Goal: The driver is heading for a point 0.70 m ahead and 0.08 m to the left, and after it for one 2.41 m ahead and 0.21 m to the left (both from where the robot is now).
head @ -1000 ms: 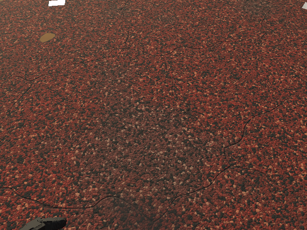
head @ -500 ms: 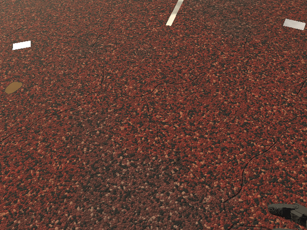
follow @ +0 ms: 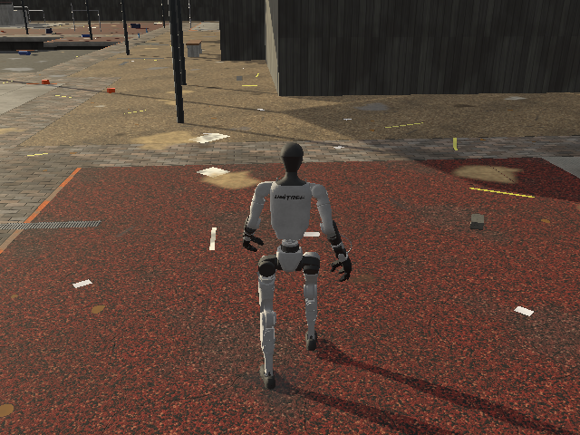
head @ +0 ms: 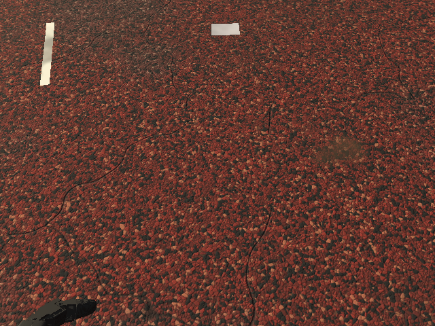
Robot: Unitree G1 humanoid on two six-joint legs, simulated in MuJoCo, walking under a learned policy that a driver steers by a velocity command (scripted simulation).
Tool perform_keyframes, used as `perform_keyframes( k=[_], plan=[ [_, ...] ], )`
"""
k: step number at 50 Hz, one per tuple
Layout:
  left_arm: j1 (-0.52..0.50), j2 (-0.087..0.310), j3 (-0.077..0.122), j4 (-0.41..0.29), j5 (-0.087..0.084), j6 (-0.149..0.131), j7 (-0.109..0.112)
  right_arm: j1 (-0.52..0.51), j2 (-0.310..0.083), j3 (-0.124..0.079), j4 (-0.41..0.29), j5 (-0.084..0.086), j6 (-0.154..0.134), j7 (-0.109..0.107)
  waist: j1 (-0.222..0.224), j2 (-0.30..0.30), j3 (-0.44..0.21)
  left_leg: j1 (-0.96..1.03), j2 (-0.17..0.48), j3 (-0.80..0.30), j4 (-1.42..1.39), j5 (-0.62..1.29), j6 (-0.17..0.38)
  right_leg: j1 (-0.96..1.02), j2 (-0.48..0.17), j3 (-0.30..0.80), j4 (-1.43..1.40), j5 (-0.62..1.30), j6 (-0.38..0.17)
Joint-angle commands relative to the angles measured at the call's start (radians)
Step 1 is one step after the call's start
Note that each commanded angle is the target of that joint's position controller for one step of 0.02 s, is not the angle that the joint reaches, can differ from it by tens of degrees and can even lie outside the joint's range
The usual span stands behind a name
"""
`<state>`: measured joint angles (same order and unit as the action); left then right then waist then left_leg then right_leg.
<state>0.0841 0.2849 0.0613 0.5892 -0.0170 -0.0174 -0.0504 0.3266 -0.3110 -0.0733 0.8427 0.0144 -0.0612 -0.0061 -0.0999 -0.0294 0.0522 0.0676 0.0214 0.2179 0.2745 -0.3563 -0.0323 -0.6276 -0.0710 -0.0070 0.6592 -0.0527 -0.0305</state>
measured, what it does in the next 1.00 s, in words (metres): walks ahead: right foot, then left foot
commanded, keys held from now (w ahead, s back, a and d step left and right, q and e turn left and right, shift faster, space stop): e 0.12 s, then no key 0.08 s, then q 0.30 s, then w+q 0.50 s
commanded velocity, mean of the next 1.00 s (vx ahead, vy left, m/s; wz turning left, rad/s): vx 0.23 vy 0.00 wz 0.13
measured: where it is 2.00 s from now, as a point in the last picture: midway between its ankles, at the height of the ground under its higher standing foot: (148, 225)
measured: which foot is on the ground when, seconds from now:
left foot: down 0.00-0.06, up 0.08-0.50, down 0.52-0.86, up 0.88-1.00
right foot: up 0.00-0.04, down 0.06-0.54, up 0.56-0.84, down 0.86-1.00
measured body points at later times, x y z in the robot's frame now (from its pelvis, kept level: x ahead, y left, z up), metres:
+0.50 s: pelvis +0.16 -0.02 +0.00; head +0.18 -0.02 +0.45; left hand +0.34 +0.22 -0.10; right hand +0.26 -0.30 -0.11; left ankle +0.20 +0.12 -0.72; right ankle +0.17 -0.11 -0.73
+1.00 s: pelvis +0.31 -0.03 +0.01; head +0.32 -0.05 +0.46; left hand +0.35 +0.26 -0.09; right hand +0.48 -0.28 -0.10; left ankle +0.25 +0.11 -0.65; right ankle +0.30 -0.14 -0.73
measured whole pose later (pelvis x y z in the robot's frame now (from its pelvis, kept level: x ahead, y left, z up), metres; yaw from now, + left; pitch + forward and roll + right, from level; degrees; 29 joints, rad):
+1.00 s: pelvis +0.31 -0.03 +0.01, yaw +14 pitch +2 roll +0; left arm 0.25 0.26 0.06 0.78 0.00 -0.09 -0.01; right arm 0.30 -0.31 -0.07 0.69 0.03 -0.02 -0.01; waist 0.01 0.05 -0.04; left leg -0.52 0.01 -0.08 1.09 -0.35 0.01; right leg -0.19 0.01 -0.04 0.41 -0.26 -0.02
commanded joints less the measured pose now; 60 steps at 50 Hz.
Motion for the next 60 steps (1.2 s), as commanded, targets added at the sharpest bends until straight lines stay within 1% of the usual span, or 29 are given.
perform_keyframes(
  k=[1,2,3,4,5,6,7,9,11,15,19,22,25,26,27,28,29,30,31,36,41,42,43,44,45,46,49,55,60],
  plan=[
    [0.073,0.119,0.050,-0.061,0.011,-0.012,-0.010,-0.069,-0.214,-0.053,-0.069,0.024,0.007,-0.017,0.119,0.139,-0.071,-0.029,0.224,-0.041,0.199,1.031,0.117,0.212,0.104,-0.090,-0.064,-0.060,-0.055],
    [0.222,0.166,0.078,-0.021,0.010,-0.010,-0.002,-0.084,-0.199,-0.047,-0.078,0.029,0.009,-0.021,0.202,0.113,-0.147,-0.100,0.190,-0.020,0.389,0.994,0.084,0.421,0.138,-0.087,-0.141,0.041,-0.091],
    [0.329,0.234,0.102,0.000,0.008,0.001,0.023,-0.055,-0.152,-0.030,-0.095,0.001,0.003,-0.017,0.243,-0.005,-0.222,-0.325,0.133,-0.017,0.682,0.618,0.024,0.690,0.041,0.064,-0.156,0.308,-0.145],
    [0.255,0.343,0.101,-0.037,0.024,0.001,0.038,0.068,-0.027,0.012,-0.138,-0.056,-0.011,0.001,0.095,-0.271,-0.344,-0.707,-0.045,-0.093,1.068,-0.347,-0.043,0.991,-0.256,0.538,-0.097,0.687,-0.347],
    [0.271,0.287,0.089,-0.076,0.026,-0.006,0.029,0.033,-0.126,0.004,-0.124,-0.027,-0.024,0.011,0.184,-0.134,-0.554,-0.721,-0.044,-0.309,1.180,-0.346,-0.034,0.995,-0.317,0.693,-0.190,0.537,-0.415],
    [0.221,0.234,0.073,-0.071,0.021,-0.013,0.023,-0.084,-0.159,-0.007,-0.153,0.006,-0.023,0.011,0.191,-0.063,-0.424,-0.771,-0.001,-0.317,1.153,-0.240,-0.018,0.894,-0.257,0.552,-0.222,0.468,-0.363],
    [0.168,0.191,0.060,-0.058,0.003,-0.015,0.024,-0.105,-0.143,-0.002,-0.154,0.001,-0.018,0.000,0.153,-0.001,-0.291,-0.786,0.039,-0.296,1.067,-0.158,-0.015,0.747,-0.202,0.439,-0.239,0.407,-0.305],
    [0.091,0.150,0.043,-0.063,0.011,-0.011,0.034,-0.089,-0.151,-0.007,-0.134,-0.016,0.008,-0.016,0.090,-0.002,-0.195,-0.672,0.080,-0.293,0.965,-0.079,-0.022,0.502,-0.148,0.343,-0.288,0.409,-0.262],
    [0.061,0.144,0.038,-0.049,0.032,-0.016,0.037,-0.038,-0.125,-0.003,-0.112,-0.017,0.030,-0.019,0.056,-0.025,-0.202,-0.571,0.070,-0.270,0.918,-0.045,-0.036,0.382,-0.136,0.280,-0.315,0.484,-0.265],
    [0.036,0.087,0.011,0.011,0.039,-0.028,0.048,-0.045,-0.051,0.020,-0.090,-0.022,0.045,-0.023,0.053,-0.045,-0.219,-0.463,0.089,-0.268,0.655,0.105,-0.053,0.336,-0.090,0.136,-0.334,0.446,-0.223],
    [0.043,0.104,0.010,0.067,0.062,-0.023,0.048,-0.135,-0.077,0.016,-0.103,-0.005,0.057,-0.016,0.100,-0.066,-0.153,-0.401,0.083,-0.270,0.482,0.181,-0.038,0.326,-0.112,0.132,-0.385,0.154,-0.207],
    [0.056,0.145,0.023,0.097,0.042,-0.004,0.055,-0.178,-0.113,0.002,-0.137,-0.005,0.063,-0.014,0.117,-0.071,-0.097,-0.459,0.060,-0.247,0.439,0.054,-0.015,0.394,-0.157,0.178,-0.356,0.059,-0.212],
    [0.065,0.147,0.027,0.112,0.014,0.019,0.073,-0.150,-0.097,0.001,-0.143,-0.011,0.063,-0.003,0.092,-0.051,-0.091,-0.424,0.034,-0.215,0.282,0.141,0.024,0.460,-0.157,0.174,-0.268,0.092,-0.171],
    [0.096,0.137,0.029,0.121,0.010,0.021,0.078,-0.132,-0.106,-0.002,-0.142,-0.015,0.062,-0.001,0.093,-0.024,-0.107,-0.381,0.042,-0.242,0.223,0.245,0.051,0.456,-0.126,0.149,-0.232,-0.014,-0.130],
    [0.115,0.113,0.026,0.112,0.025,0.015,0.080,-0.118,-0.157,-0.014,-0.142,-0.018,0.062,-0.004,0.122,0.086,-0.118,-0.323,0.107,-0.338,0.215,0.374,0.095,0.388,-0.049,0.081,-0.133,-0.160,-0.080],
    [0.071,0.067,0.018,0.075,0.039,0.006,0.080,-0.072,-0.196,-0.033,-0.122,0.003,0.065,-0.008,0.130,0.244,-0.132,-0.263,0.185,-0.511,0.153,0.197,0.203,0.244,0.100,-0.065,0.006,-0.354,-0.009],
    [-0.030,0.069,0.016,0.051,0.038,-0.006,0.074,0.007,-0.190,-0.037,-0.113,0.010,0.060,-0.005,0.045,0.282,-0.097,-0.185,0.262,-0.719,0.036,-0.012,0.299,0.078,0.171,-0.058,0.109,-0.457,0.017],
    [-0.091,0.084,0.024,0.027,0.018,-0.019,0.063,0.076,-0.177,-0.034,-0.103,-0.008,0.045,-0.007,-0.002,0.292,-0.079,-0.114,0.316,-0.845,-0.038,-0.113,0.339,-0.063,0.148,0.032,0.252,-0.566,0.014],
    [-0.073,0.089,0.030,0.035,0.000,-0.030,0.052,0.059,-0.166,-0.031,-0.107,-0.016,0.028,-0.011,0.021,0.253,-0.068,-0.094,0.311,-0.844,-0.038,-0.158,0.328,-0.115,0.108,0.086,0.322,-0.542,0.008],
    [-0.092,0.050,0.019,0.054,0.009,-0.078,0.019,-0.032,-0.164,-0.038,-0.154,0.006,0.038,-0.030,0.055,0.177,-0.072,-0.213,0.156,-0.607,-0.022,0.000,0.235,0.090,0.107,0.031,0.036,-0.306,0.034],
    [0.015,0.080,0.033,0.090,-0.009,-0.085,0.019,-0.037,-0.148,-0.037,-0.188,0.010,0.054,-0.024,0.119,0.181,-0.096,-0.400,0.094,-0.595,0.047,-0.033,0.187,0.448,0.130,0.008,-0.223,-0.101,0.048],
    [0.079,0.101,0.042,0.106,-0.008,-0.084,0.028,-0.042,-0.115,-0.027,-0.195,0.007,0.052,-0.022,0.148,0.166,-0.110,-0.470,0.067,-0.584,0.106,-0.082,0.156,0.554,0.089,0.030,-0.234,-0.108,0.036],
    [0.206,0.150,0.056,0.129,0.001,-0.084,0.042,-0.060,-0.052,-0.009,-0.211,0.002,0.047,-0.020,0.200,0.083,-0.152,-0.604,0.011,-0.519,0.301,-0.170,0.105,0.717,-0.054,0.175,-0.272,-0.219,-0.009],
    [0.294,0.256,0.077,0.146,0.030,-0.075,0.048,-0.058,0.015,0.012,-0.272,0.013,0.032,-0.020,0.199,-0.189,-0.182,-0.824,-0.092,-0.371,0.607,-0.254,0.063,0.823,-0.287,0.567,-0.415,-0.560,-0.134],
    [0.264,0.251,0.075,0.149,0.036,-0.079,0.042,-0.041,-0.060,-0.004,-0.279,0.025,0.020,-0.020,0.173,-0.215,-0.107,-0.925,-0.017,-0.377,0.798,-0.229,0.053,0.751,-0.366,0.739,-0.470,-0.717,-0.210],
    [0.220,0.178,0.055,0.139,0.020,-0.084,0.045,-0.052,-0.114,-0.021,-0.259,0.022,0.019,-0.015,0.165,-0.149,-0.031,-0.966,0.017,-0.380,0.871,-0.139,0.056,0.711,-0.323,0.636,-0.466,-0.684,-0.193],
    [0.159,0.102,0.029,0.144,0.023,-0.086,0.053,-0.082,-0.087,-0.024,-0.242,0.011,0.018,0.002,0.142,-0.089,0.013,-0.926,0.070,-0.364,0.870,0.058,0.047,0.631,-0.208,0.318,-0.476,-0.277,-0.123],
    [0.189,0.128,0.034,0.183,0.024,-0.083,0.059,-0.193,-0.018,0.002,-0.309,0.011,0.020,0.028,0.160,-0.050,0.008,-0.877,0.078,-0.285,0.670,0.255,0.007,0.604,-0.167,0.042,-0.501,0.075,-0.129],
    [0.238,0.171,0.041,0.221,0.006,-0.070,0.061,-0.321,0.000,0.016,-0.356,0.013,0.016,0.061,0.191,-0.037,0.045,-0.771,0.053,-0.192,0.426,0.336,0.048,0.627,-0.182,-0.078,-0.490,0.164,-0.106]
  ],
)
Velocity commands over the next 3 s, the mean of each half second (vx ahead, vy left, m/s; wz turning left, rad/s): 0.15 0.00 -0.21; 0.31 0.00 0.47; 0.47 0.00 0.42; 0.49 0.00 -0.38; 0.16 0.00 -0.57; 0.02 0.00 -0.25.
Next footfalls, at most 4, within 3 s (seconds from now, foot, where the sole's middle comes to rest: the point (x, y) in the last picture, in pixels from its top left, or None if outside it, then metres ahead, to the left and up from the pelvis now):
0.06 right None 0.21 -0.11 -0.77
0.52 left None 0.23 0.11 -0.77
0.86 right None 0.34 -0.14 -0.77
1.32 left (143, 290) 0.58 0.21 -0.77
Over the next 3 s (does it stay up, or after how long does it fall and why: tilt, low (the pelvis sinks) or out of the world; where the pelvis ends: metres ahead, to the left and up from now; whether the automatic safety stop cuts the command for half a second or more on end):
stays up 1.03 0.19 0.00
